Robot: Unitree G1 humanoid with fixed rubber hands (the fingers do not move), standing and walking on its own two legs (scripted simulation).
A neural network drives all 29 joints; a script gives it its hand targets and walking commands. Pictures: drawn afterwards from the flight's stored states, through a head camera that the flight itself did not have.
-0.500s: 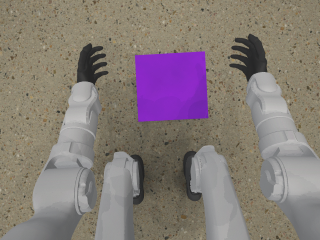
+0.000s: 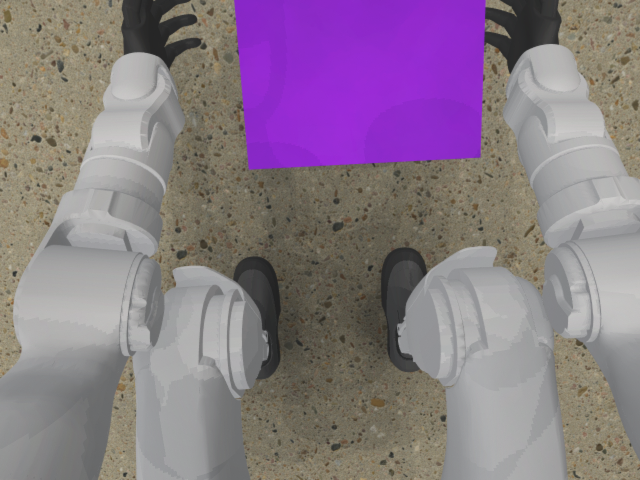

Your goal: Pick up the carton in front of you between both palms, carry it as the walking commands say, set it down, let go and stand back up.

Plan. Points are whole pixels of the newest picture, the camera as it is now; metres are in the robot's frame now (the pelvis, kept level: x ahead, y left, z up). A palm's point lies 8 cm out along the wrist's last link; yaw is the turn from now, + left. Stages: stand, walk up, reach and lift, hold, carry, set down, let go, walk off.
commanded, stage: reach and lift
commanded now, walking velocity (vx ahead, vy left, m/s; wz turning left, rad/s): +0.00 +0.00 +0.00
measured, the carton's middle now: (351, 76) +0.51 -0.05 -0.25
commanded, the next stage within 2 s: none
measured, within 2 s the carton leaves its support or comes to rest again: leaves its support in 0.86 s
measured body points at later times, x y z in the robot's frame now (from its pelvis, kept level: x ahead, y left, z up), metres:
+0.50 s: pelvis +0.01 +0.00 +0.00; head +0.36 -0.03 +0.26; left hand +0.55 +0.12 -0.18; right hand +0.53 -0.20 -0.19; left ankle +0.13 +0.13 -0.34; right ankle +0.12 -0.12 -0.34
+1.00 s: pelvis +0.00 +0.01 +0.01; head +0.31 -0.03 +0.32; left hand +0.54 +0.11 -0.12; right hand +0.51 -0.20 -0.12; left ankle +0.13 +0.13 -0.34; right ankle +0.12 -0.12 -0.34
